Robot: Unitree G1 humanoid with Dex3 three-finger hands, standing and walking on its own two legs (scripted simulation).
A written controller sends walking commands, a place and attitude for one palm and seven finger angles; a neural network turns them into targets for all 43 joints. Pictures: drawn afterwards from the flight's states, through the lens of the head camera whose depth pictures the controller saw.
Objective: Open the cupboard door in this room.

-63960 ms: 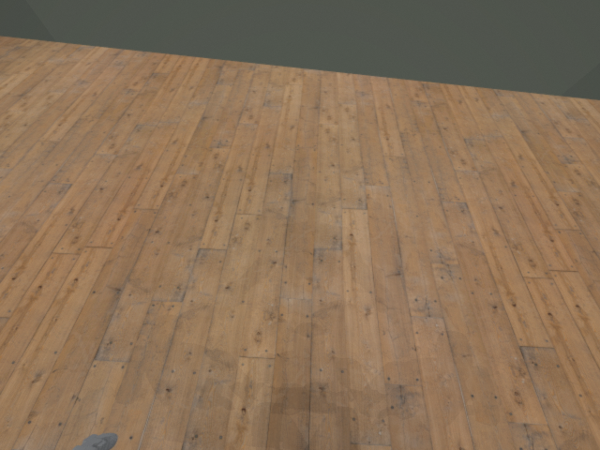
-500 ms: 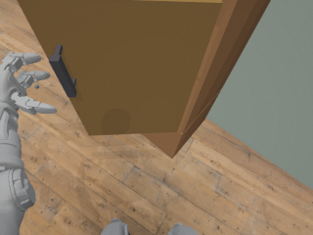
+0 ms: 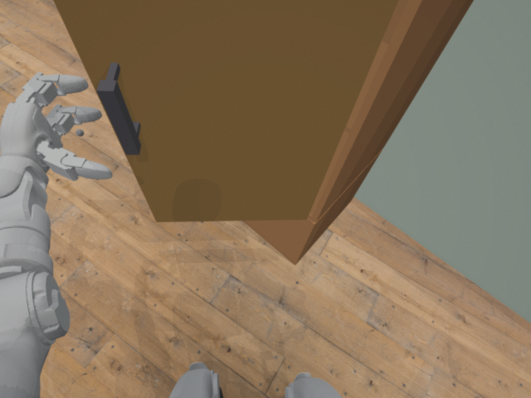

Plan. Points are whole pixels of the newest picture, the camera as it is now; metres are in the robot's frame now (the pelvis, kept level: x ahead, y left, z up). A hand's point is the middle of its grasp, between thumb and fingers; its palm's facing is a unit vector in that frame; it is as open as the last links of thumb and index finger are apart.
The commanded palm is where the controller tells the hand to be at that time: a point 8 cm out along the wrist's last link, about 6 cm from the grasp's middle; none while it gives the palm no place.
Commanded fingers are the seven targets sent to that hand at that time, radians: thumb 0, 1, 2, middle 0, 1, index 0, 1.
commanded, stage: slide the fingers in behind the handle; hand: left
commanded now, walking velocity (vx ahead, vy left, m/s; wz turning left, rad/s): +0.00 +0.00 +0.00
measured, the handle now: (124, 111) +0.52 +0.20 +0.09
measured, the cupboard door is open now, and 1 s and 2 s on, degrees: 45 45 45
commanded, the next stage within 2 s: close the thumb around the handle in 1.68 s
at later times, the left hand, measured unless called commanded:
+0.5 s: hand (103, 133) +0.47 +0.22 +0.10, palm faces +0.02 -1.00 +0.00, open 14.0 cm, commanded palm +0.45 +0.26 +0.10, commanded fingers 0.00 -0.50 0.30 -0.30 -1.20 -0.30 -1.20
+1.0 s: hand (122, 139) +0.46 +0.19 +0.10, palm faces +0.02 -1.00 +0.00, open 14.0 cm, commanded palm +0.44 +0.23 +0.10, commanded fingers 0.00 -0.50 0.30 -0.30 -1.20 -0.30 -1.20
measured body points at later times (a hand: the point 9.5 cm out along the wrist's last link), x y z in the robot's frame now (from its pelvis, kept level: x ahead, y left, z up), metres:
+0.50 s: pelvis +0.00 +0.00 +0.00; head +0.09 +0.02 +0.44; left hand +0.46 +0.27 +0.10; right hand +0.03 -0.27 -0.11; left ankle +0.04 +0.10 -0.69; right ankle -0.02 -0.13 -0.68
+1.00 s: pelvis +0.00 -0.02 +0.00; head +0.08 +0.00 +0.45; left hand +0.45 +0.24 +0.10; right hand +0.04 -0.29 -0.11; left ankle +0.04 +0.10 -0.69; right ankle -0.02 -0.13 -0.69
